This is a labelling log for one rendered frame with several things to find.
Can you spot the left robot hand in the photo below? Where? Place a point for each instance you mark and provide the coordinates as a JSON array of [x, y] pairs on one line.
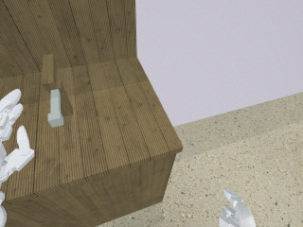
[[9, 112]]

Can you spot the tap lever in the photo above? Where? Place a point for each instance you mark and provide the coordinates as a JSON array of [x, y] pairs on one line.
[[55, 118]]

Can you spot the right robot hand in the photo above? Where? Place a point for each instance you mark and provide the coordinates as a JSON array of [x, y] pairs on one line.
[[241, 217]]

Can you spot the counter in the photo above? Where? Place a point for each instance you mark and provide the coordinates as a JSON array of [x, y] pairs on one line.
[[115, 151]]

